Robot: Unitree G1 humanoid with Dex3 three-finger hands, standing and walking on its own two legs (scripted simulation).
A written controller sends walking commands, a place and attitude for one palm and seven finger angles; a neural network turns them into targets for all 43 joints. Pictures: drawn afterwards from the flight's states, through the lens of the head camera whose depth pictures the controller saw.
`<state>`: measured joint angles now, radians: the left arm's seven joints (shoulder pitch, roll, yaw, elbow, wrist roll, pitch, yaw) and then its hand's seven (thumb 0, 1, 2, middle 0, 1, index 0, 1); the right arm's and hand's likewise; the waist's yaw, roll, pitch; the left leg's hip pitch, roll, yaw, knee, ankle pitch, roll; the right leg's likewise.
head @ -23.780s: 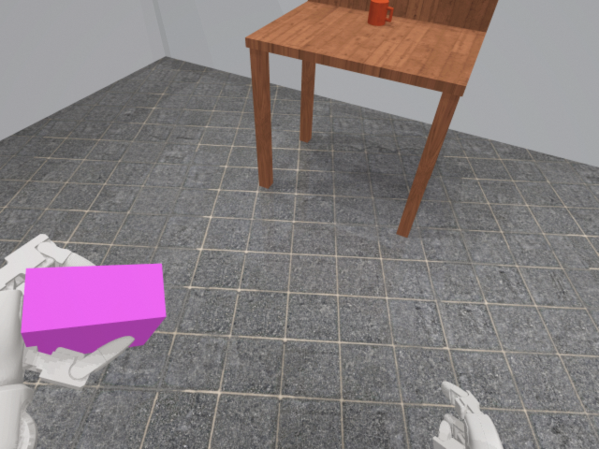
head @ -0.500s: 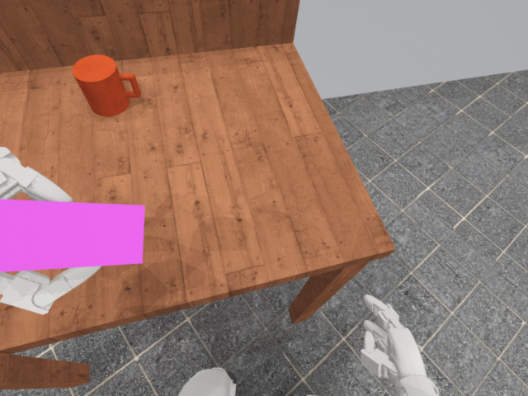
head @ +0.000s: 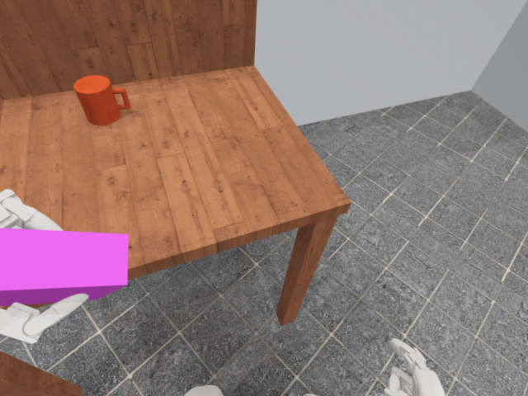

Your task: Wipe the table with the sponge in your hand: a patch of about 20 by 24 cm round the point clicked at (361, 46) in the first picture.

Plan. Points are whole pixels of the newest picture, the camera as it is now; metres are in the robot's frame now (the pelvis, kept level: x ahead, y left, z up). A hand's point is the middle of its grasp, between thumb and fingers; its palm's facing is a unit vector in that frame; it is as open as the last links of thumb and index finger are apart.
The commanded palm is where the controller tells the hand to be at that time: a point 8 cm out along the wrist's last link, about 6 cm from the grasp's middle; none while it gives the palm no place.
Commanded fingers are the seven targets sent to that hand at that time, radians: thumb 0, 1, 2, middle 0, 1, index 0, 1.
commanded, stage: come to a stop and stand still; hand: left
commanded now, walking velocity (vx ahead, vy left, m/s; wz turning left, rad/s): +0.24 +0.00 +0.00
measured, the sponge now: (75, 270) +0.22 +0.23 +0.14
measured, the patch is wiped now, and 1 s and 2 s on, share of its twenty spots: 0.00 0.00 0.00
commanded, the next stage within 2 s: none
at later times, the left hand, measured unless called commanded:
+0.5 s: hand (10, 315) +0.16 +0.25 +0.17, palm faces +0.39 -0.83 -0.40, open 9.7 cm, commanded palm +0.09 +0.28 +0.19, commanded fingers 0.00 0.10 1.30 -1.20 -1.60 -1.20 -1.60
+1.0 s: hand out of the picture +0.11 +0.28 +0.15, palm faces +0.39 -0.78 -0.48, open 9.7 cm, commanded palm +0.06 +0.29 +0.19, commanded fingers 0.00 0.10 1.30 -1.20 -1.60 -1.20 -1.60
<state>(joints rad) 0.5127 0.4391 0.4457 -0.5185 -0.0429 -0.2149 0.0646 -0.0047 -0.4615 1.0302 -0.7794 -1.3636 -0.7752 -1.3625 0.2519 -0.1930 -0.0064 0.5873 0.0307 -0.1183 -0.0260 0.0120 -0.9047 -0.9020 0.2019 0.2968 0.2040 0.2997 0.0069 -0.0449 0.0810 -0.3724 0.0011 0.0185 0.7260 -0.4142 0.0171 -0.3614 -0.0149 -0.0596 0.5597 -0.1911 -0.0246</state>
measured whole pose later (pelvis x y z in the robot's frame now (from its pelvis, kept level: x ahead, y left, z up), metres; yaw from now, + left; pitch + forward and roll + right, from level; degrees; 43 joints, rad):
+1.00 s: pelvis -0.09 +0.01 -0.01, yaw +0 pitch -1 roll +0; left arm 0.50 0.42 0.47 -0.48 -0.05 -0.18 0.08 0.00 -0.46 1.03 -0.78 -1.37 -0.77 -1.37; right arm 0.25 -0.19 -0.02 0.61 0.03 -0.08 0.00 0.01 -0.90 -0.90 0.20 0.30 0.21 0.30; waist -0.01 -0.05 0.06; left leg -0.42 0.00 -0.02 0.98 -0.38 0.02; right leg -0.43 0.00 -0.07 0.70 -0.27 -0.06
